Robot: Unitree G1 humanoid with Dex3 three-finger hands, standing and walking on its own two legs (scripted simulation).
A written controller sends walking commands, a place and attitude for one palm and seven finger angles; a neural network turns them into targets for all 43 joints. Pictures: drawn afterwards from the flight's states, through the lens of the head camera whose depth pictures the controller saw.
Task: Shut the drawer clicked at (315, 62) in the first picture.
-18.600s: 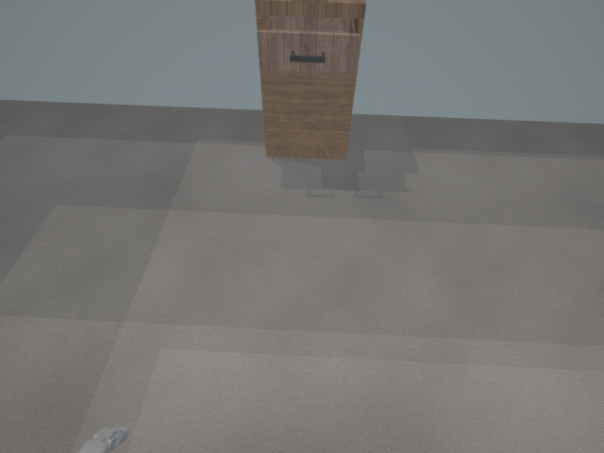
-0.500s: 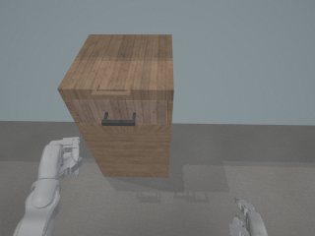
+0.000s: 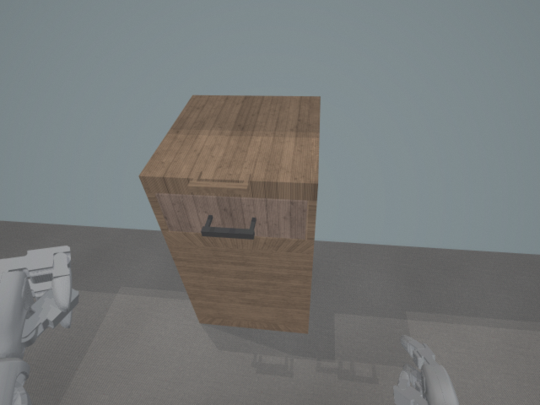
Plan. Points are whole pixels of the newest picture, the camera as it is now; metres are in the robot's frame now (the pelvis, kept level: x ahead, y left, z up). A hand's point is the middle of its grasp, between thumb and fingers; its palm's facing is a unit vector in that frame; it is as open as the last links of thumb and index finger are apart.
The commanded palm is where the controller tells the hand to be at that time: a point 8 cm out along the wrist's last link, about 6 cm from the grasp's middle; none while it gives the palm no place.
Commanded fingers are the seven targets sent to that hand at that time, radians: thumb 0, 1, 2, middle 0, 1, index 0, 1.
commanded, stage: draw the hand back to the body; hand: left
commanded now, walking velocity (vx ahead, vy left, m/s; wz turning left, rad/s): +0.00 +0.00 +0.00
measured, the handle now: (229, 226) +0.56 +0.19 -0.14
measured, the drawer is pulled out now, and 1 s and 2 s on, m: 0.00 0.00 0.00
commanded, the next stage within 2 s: step back with the hand held close in 0.12 s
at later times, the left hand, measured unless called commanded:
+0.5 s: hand (93, 294) +0.19 +0.24 +0.15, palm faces +0.29 -0.83 -0.48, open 3.2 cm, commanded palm +0.12 +0.28 +0.18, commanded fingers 0.00 0.90 0.90 -1.40 -1.60 -1.40 -1.60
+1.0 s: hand (23, 369) +0.10 +0.26 +0.15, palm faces +0.34 -0.82 -0.46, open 3.2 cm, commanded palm +0.05 +0.31 +0.18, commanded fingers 0.00 0.90 0.90 -1.40 -1.60 -1.40 -1.60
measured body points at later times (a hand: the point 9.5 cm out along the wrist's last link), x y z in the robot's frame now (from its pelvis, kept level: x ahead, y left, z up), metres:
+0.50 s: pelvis -0.01 +0.01 +0.00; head +0.01 -0.02 +0.45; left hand +0.17 +0.28 +0.17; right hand +0.16 -0.24 -0.09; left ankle +0.00 +0.12 -0.74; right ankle -0.04 -0.10 -0.74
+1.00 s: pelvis -0.08 +0.03 -0.01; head -0.06 +0.03 +0.44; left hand +0.08 +0.30 +0.17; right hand +0.10 -0.21 -0.08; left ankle +0.00 +0.12 -0.74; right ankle -0.04 -0.10 -0.74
